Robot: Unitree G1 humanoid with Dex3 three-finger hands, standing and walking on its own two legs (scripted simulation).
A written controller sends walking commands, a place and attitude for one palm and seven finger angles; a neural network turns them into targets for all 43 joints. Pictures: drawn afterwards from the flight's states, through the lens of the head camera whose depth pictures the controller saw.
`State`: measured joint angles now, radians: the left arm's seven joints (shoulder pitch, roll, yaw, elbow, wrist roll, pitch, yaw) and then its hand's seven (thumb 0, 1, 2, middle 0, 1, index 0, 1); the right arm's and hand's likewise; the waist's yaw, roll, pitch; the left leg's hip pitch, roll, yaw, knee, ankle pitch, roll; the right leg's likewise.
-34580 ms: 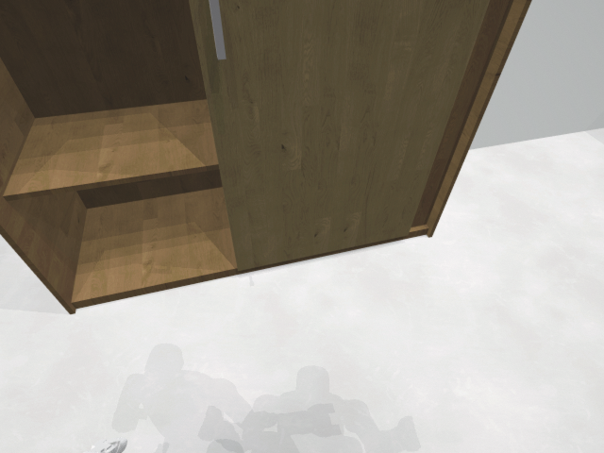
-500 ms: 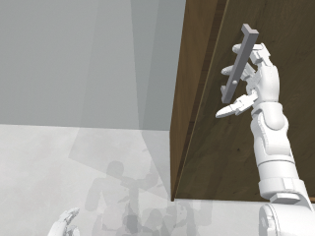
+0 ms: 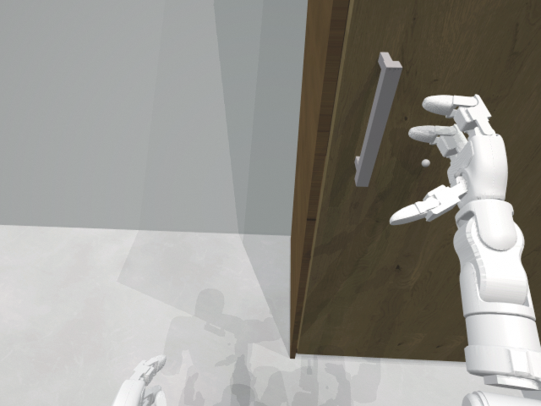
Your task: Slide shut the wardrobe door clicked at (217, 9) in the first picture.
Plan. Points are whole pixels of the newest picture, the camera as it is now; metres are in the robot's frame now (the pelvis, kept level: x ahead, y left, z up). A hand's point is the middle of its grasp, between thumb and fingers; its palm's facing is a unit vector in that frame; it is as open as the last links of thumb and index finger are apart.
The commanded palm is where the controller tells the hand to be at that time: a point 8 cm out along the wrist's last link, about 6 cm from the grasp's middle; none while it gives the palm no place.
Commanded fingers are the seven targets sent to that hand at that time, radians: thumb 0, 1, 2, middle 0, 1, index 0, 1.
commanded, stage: slip the hand off the handle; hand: right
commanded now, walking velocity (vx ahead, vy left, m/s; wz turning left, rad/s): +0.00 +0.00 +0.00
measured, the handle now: (372, 124) +0.43 -0.12 +0.23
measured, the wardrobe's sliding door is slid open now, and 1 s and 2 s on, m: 0.00 0.00 0.00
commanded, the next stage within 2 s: draw the hand back to the body in 0.74 s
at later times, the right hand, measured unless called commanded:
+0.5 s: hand (458, 206) +0.29 -0.19 +0.22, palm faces +0.14 +0.99 -0.09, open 14.7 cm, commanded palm +0.27 -0.23 +0.22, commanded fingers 0.00 0.55 -0.20 0.25 1.15 0.25 1.15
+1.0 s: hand (458, 240) +0.26 -0.19 +0.19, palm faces +0.05 +1.00 -0.08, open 14.7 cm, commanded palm +0.22 -0.24 +0.21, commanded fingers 0.00 0.55 -0.20 0.25 1.15 0.25 1.15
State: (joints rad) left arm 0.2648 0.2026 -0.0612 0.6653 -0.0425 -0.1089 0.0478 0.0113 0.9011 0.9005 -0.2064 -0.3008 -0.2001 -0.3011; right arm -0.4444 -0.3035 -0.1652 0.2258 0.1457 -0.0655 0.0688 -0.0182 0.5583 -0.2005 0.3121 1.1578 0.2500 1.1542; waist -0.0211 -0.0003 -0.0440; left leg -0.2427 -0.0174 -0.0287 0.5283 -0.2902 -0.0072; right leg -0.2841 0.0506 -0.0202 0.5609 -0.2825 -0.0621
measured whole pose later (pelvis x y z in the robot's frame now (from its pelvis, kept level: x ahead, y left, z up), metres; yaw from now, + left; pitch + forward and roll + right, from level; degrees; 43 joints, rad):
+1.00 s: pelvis +0.00 +0.03 +0.00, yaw -2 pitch -2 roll +1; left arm 0.20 0.26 -0.07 0.63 -0.08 -0.16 0.09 0.01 0.90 0.90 -0.20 -0.30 -0.20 -0.30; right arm -0.03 -0.36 -0.29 -0.18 0.32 0.24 0.29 -0.02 0.56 -0.20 0.26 1.15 0.25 1.15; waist -0.08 -0.05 -0.07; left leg -0.20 -0.05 0.02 0.54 -0.31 0.03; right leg -0.26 0.02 0.03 0.59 -0.31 -0.03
